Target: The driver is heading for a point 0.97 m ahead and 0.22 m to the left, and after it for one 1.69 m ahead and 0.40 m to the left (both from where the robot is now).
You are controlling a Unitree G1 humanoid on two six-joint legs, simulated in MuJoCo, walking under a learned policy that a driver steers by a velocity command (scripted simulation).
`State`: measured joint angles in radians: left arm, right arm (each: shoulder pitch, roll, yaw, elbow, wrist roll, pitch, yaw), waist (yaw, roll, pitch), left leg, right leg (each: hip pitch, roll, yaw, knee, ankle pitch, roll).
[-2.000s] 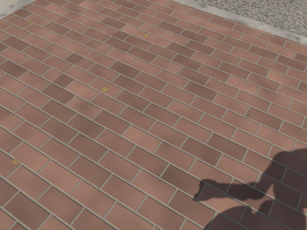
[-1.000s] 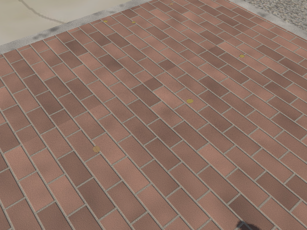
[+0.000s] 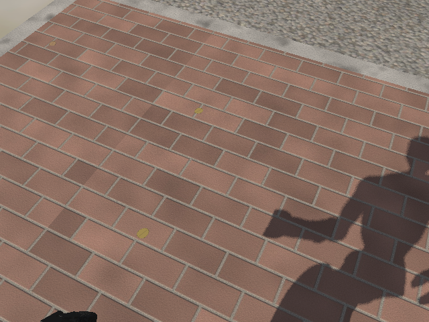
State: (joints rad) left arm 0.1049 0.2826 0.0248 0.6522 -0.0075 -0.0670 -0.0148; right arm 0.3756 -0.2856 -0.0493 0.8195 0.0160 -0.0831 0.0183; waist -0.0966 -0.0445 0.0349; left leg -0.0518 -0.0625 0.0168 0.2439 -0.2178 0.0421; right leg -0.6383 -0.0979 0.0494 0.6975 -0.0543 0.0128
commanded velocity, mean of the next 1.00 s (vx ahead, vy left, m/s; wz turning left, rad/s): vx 0.50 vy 0.00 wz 0.42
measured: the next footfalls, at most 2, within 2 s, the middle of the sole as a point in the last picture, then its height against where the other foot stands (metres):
right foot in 0.14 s outside the picture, level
left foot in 0.66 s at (156, 321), level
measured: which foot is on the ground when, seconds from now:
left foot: down 0.00-0.16, up 0.18-0.64, down 0.66-1.00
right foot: up 0.00-0.12, down 0.14-0.68, up 0.70-1.00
